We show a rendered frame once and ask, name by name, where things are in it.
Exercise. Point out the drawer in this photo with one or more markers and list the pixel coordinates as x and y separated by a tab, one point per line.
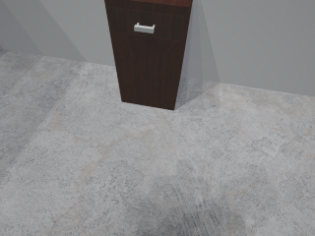
167	26

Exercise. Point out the handle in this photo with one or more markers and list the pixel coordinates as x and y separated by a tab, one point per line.
146	29

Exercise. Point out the cabinet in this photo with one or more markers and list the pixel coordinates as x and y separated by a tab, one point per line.
149	68

